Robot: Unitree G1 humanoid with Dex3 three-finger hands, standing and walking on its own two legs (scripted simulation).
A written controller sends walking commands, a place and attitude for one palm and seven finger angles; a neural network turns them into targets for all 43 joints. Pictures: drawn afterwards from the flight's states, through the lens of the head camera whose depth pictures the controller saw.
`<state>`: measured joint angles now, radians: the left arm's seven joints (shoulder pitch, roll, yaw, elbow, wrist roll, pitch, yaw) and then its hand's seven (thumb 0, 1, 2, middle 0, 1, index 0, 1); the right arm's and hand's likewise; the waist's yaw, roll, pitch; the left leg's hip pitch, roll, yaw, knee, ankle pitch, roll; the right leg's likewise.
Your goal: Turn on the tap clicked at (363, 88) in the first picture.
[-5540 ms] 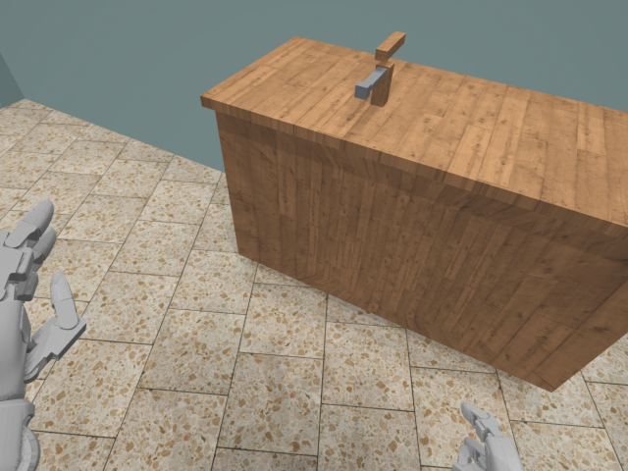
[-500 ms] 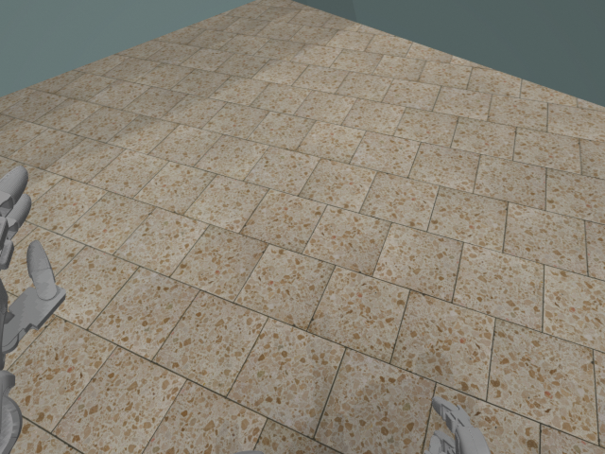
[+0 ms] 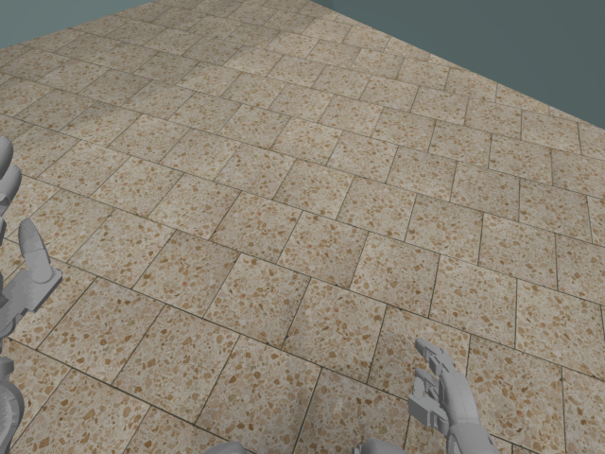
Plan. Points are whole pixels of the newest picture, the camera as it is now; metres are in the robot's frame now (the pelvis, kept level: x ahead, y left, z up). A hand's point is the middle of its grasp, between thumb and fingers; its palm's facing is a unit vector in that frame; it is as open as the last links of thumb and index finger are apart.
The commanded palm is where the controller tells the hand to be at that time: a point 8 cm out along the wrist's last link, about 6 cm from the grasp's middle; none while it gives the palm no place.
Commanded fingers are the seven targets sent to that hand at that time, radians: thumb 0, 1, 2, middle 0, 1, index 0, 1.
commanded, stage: turn to face it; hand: left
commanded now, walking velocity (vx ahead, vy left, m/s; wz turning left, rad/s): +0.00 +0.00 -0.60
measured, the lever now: out of the picture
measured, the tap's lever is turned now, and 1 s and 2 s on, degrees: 0 0 0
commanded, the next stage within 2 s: none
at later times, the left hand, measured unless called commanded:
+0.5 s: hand (199, 251) +0.26 +0.13 +0.19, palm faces +0.16 -0.87 -0.47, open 7.4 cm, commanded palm +0.22 +0.19 +0.19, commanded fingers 0.00 0.90 0.90 -0.20 -0.30 -0.20 -0.30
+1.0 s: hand (331, 313) +0.22 +0.01 +0.17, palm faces -0.19 -0.84 -0.51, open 7.4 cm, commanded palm +0.20 +0.09 +0.19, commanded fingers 0.00 0.90 0.90 -0.20 -0.30 -0.20 -0.30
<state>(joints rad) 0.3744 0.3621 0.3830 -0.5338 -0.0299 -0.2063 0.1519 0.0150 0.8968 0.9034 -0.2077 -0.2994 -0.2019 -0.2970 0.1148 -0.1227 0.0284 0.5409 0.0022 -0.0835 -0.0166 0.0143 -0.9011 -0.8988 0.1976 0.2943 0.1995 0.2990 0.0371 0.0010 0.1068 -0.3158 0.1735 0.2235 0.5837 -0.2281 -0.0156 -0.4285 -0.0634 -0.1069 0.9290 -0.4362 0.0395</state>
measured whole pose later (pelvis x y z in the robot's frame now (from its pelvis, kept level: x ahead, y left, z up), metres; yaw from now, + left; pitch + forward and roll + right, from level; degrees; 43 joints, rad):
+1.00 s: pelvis -0.10 -0.05 -0.01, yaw -35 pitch -1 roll +0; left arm 0.48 0.39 0.39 -0.59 -0.05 -0.18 0.12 0.01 0.89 0.90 -0.21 -0.30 -0.21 -0.30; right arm 0.14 -0.20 0.01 0.57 0.01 0.03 0.00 0.02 -0.90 -0.90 0.20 0.30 0.20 0.30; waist -0.01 0.04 0.18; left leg -0.49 0.11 0.04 1.14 -0.47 -0.10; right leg -0.36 0.03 -0.04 0.63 -0.25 -0.05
